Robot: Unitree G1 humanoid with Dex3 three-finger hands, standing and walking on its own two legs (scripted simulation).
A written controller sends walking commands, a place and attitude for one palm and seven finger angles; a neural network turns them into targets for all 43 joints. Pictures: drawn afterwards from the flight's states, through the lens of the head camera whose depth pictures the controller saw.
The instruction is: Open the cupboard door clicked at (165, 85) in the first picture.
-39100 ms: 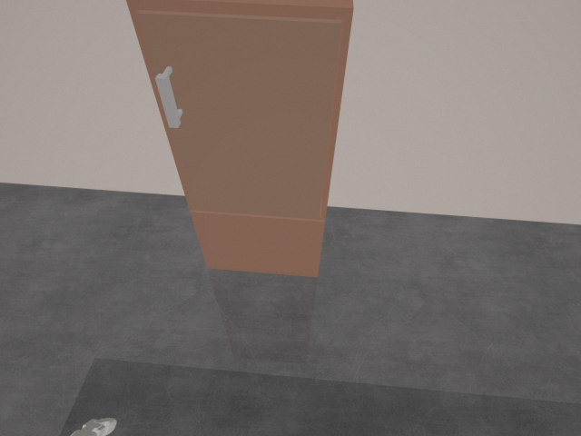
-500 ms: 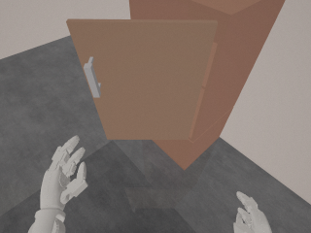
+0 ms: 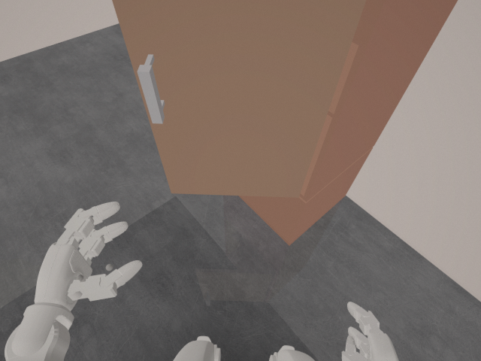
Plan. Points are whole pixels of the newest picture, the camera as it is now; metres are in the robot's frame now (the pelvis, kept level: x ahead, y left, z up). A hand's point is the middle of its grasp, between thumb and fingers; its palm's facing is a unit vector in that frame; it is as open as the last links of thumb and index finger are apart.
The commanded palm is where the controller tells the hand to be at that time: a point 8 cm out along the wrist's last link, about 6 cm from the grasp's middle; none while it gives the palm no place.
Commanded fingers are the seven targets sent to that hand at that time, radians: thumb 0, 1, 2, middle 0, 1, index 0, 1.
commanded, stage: raise the hand with hooked fingers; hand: left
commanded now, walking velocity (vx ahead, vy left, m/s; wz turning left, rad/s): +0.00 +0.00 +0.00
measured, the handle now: (154, 90) +0.59 +0.21 +0.10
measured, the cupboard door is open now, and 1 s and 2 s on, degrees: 48 48 48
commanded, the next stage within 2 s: move the hooked fingers beside the handle in 1.34 s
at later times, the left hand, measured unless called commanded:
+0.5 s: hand (69, 228) +0.28 +0.27 +0.09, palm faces +0.06 -1.00 -0.05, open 13.4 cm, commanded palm +0.26 +0.32 +0.09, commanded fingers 0.00 -0.50 0.30 -0.30 -1.20 -0.30 -1.20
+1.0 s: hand (43, 193) +0.32 +0.30 +0.12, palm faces +0.05 -1.00 -0.03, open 14.0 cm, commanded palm +0.28 +0.34 +0.12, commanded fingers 0.00 -0.50 0.30 -0.30 -1.20 -0.30 -1.20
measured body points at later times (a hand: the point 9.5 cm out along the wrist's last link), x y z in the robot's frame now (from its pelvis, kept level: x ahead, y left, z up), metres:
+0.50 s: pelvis +0.02 +0.03 +0.02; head +0.06 +0.04 +0.47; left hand +0.27 +0.32 +0.09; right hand +0.20 -0.21 -0.05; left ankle +0.03 +0.09 -0.68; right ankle +0.02 -0.08 -0.68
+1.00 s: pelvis +0.02 +0.02 +0.04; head +0.05 +0.03 +0.49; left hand +0.31 +0.35 +0.13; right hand +0.17 -0.23 -0.05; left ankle +0.03 +0.09 -0.68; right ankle +0.02 -0.08 -0.68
